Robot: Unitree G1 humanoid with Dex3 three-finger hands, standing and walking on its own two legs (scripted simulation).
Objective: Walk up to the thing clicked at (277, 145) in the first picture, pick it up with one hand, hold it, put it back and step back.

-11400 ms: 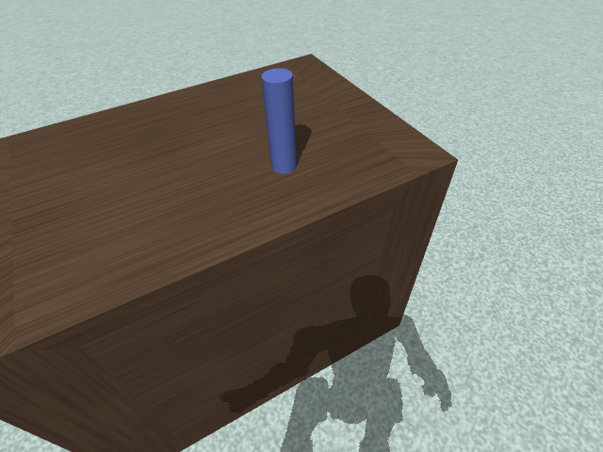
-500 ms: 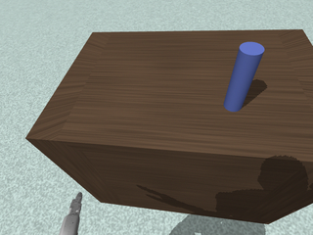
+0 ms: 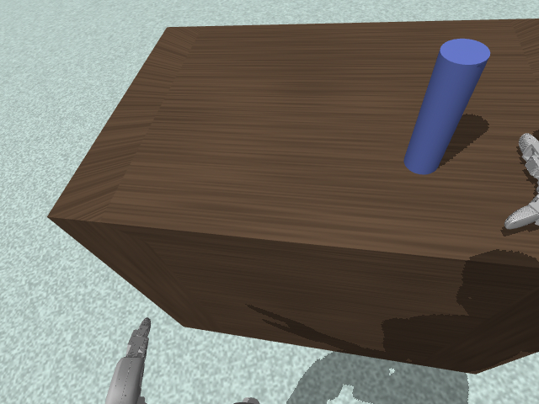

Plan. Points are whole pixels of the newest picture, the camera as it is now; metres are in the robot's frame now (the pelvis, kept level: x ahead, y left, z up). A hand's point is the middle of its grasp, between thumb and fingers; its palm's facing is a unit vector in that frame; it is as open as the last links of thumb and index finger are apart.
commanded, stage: close in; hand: right
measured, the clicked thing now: (439, 116) +0.52 -0.18 +0.11
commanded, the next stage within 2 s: rest palm in 0.54 s
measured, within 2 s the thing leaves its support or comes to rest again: leaves its support in 1.82 s
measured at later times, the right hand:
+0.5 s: hand (457, 164) +0.46 -0.20 +0.08, palm faces +0.08 +1.00 +0.02, open 17.8 cm
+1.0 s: hand (430, 158) +0.47 -0.17 +0.08, palm faces +0.10 +0.99 +0.04, open 17.3 cm
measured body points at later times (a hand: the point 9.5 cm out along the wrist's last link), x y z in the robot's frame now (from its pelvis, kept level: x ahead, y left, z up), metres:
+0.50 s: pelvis -0.02 +0.00 -0.02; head +0.06 -0.01 +0.42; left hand +0.13 +0.27 -0.05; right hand +0.45 -0.25 +0.08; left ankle +0.02 +0.14 -0.70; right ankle -0.02 -0.11 -0.70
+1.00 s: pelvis -0.01 +0.01 -0.02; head +0.06 +0.00 +0.43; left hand +0.13 +0.27 -0.05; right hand +0.46 -0.22 +0.08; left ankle +0.02 +0.14 -0.70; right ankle -0.02 -0.11 -0.70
